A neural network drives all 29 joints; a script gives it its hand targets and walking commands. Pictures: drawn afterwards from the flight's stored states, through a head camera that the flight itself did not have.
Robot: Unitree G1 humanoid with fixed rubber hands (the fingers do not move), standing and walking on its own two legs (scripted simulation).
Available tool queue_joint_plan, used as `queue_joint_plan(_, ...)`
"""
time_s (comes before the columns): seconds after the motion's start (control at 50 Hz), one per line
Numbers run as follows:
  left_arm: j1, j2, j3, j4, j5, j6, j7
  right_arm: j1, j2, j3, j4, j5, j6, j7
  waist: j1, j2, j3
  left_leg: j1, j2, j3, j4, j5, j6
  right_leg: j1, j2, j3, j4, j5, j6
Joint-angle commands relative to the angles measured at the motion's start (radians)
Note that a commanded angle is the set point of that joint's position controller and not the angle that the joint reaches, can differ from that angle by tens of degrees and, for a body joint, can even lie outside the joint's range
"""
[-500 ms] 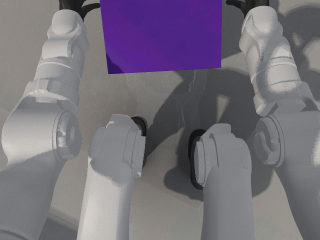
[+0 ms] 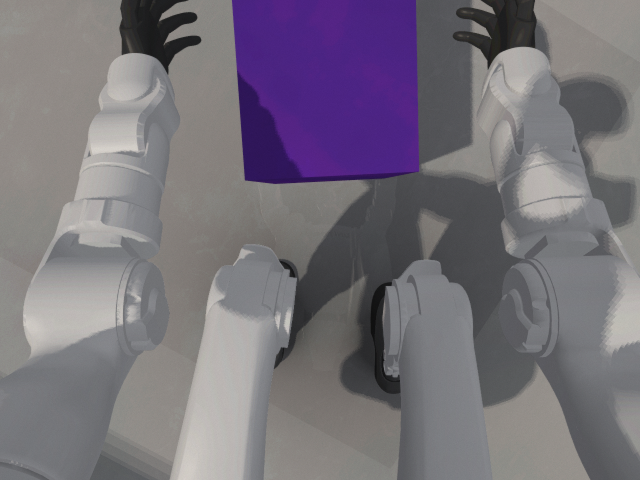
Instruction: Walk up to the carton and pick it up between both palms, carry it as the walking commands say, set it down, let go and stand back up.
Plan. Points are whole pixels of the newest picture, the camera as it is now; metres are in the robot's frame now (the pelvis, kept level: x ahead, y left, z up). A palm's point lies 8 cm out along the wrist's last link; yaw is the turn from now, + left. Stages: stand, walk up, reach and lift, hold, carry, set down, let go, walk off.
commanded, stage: set down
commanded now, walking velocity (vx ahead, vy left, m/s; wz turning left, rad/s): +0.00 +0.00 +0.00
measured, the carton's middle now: (325, 82) +0.54 +0.05 -0.30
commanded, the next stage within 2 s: let go in 0.96 s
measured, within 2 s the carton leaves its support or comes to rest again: neither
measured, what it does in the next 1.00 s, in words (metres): rises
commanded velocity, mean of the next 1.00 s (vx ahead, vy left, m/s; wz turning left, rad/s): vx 0.00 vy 0.00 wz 0.00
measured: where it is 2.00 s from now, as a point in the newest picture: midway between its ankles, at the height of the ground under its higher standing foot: (330, 344)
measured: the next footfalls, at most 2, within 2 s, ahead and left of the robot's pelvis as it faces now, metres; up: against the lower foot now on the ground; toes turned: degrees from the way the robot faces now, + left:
none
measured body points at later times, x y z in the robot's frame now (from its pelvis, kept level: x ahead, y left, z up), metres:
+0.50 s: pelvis +0.02 +0.00 +0.13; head +0.33 +0.01 +0.45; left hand +0.52 +0.23 +0.02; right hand +0.56 -0.14 +0.02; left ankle +0.11 +0.11 -0.40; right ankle +0.09 -0.12 -0.40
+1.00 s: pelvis +0.04 +0.00 +0.25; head +0.34 +0.02 +0.59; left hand +0.52 +0.23 +0.13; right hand +0.56 -0.15 +0.13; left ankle +0.11 +0.11 -0.40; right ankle +0.09 -0.12 -0.40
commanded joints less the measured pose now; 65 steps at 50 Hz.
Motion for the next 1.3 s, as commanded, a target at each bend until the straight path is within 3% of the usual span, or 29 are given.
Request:
queue_joint_plan(0.0,-0.200,0.103,0.023,-0.119,0.018,-0.011,-0.005,-0.231,-0.085,-0.024,-0.111,-0.018,-0.013,0.005,0.013,-0.006,-1.123,0.742,-0.007,0.063,-0.205,0.351,-0.023,0.452,0.014,-0.082,-0.233,0.263,0.002)
queue_joint_plan(0.18,-0.165,0.102,0.061,-0.159,0.050,0.011,-0.024,-0.212,-0.064,-0.042,-0.143,-0.043,0.013,0.010,0.026,-0.027,-1.182,0.810,-0.015,0.077,-0.351,0.357,-0.024,0.605,0.022,-0.072,-0.379,0.282,0.007)
queue_joint_plan(0.54,-0.045,0.058,0.109,-0.227,0.111,0.008,-0.071,-0.076,-0.024,-0.100,-0.217,-0.108,0.013,0.048,0.026,-0.031,-1.185,1.067,-0.018,0.064,-0.703,0.513,-0.026,0.916,0.024,-0.042,-0.742,0.455,0.014)
queue_joint_plan(0.76,-0.006,0.017,0.144,-0.215,0.161,-0.014,-0.100,-0.022,-0.004,-0.133,-0.204,-0.151,-0.009,0.079,0.028,-0.025,-1.114,1.265,-0.001,0.049,-0.947,0.568,-0.027,1.057,0.011,-0.021,-1.004,0.497,0.019)
queue_joint_plan(0.94,0.077,-0.042,0.195,-0.149,0.266,-0.044,-0.113,0.069,0.038,-0.188,-0.136,-0.230,-0.043,0.100,0.012,-0.027,-0.975,1.309,0.010,0.036,-1.045,0.605,-0.036,1.059,-0.007,-0.021,-1.107,0.525,0.021)
queue_joint_plan(1.02,0.146,-0.027,0.180,-0.212,0.291,-0.050,-0.120,0.154,0.053,-0.197,-0.207,-0.248,-0.044,0.084,-0.002,-0.013,-1.074,1.439,0.008,0.030,-1.059,0.707,-0.030,1.147,-0.003,-0.020,-1.134,0.619,0.028)
queue_joint_plan(1.08,0.271,-0.003,0.140,-0.317,0.286,-0.046,-0.135,0.292,0.065,-0.163,-0.332,-0.250,-0.037,0.069,0.001,0.012,-1.237,1.610,0.008,0.015,-1.068,0.845,-0.023,1.249,0.004,-0.021,-1.142,0.741,0.030)
queue_joint_plan(1.14,0.414,0.002,0.072,-0.425,0.267,-0.030,-0.147,0.441,0.070,-0.116,-0.460,-0.238,-0.028,0.067,-0.011,0.047,-1.272,1.763,0.014,-0.009,-1.097,0.933,-0.015,1.281,0.006,-0.025,-1.174,0.773,0.027)
queue_joint_plan(1.2,0.563,-0.010,0.027,-0.481,0.240,-0.023,-0.162,0.584,0.086,-0.071,-0.535,-0.205,-0.028,0.080,-0.009,0.035,-1.186,1.810,0.017,-0.024,-1.143,0.937,-0.007,1.308,-0.002,-0.018,-1.223,0.756,0.016)
queue_joint_plan(1.28,0.715,-0.033,-0.016,-0.468,0.205,-0.041,-0.178,0.727,0.077,-0.056,-0.530,-0.180,-0.054,0.103,-0.013,0.022,-0.997,1.796,0.028,-0.035,-1.212,0.863,-0.012,1.336,-0.015,-0.017,-1.288,0.678,0.007)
